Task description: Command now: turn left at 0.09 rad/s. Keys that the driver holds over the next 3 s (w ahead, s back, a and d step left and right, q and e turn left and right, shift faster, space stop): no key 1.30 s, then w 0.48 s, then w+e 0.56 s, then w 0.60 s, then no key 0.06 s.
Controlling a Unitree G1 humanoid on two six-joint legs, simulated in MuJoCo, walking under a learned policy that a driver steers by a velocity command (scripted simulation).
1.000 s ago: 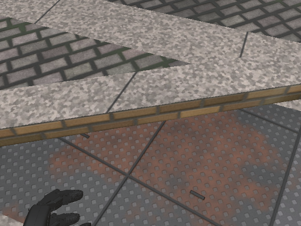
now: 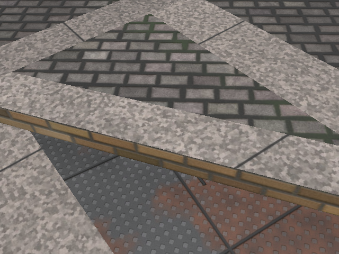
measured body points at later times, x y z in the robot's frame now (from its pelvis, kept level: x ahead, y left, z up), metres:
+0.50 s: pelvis +0.01 -0.01 +0.00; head +0.02 -0.01 +0.45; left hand +0.11 +0.25 -0.13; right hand +0.13 -0.26 -0.12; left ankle +0.04 +0.11 -0.73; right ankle -0.01 -0.12 -0.73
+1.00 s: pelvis +0.02 -0.02 +0.00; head +0.02 -0.02 +0.45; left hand +0.07 +0.23 -0.14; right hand +0.09 -0.28 -0.14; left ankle +0.04 +0.11 -0.73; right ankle -0.01 -0.12 -0.73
